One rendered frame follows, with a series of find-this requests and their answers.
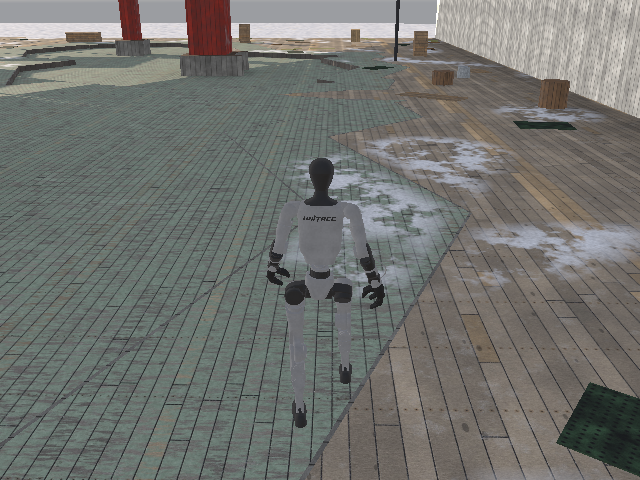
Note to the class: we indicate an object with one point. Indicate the robot left upper arm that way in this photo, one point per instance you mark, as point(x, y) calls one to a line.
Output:
point(289, 210)

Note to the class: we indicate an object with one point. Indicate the robot left hand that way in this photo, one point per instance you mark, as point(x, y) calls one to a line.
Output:
point(281, 271)

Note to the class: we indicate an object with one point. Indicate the robot right upper arm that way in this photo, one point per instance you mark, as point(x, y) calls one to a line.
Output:
point(352, 212)

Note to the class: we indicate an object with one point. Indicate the robot right forearm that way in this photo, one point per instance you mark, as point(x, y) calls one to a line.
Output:
point(370, 269)

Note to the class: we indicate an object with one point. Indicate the robot right hand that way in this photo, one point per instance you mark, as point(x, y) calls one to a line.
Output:
point(378, 292)

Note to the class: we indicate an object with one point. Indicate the robot left forearm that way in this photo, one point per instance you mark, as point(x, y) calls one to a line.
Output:
point(274, 259)

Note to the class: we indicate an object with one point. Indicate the humanoid robot head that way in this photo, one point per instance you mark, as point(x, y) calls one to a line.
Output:
point(321, 172)

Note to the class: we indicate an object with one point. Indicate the left robot thigh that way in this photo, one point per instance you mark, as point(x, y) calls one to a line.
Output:
point(294, 305)

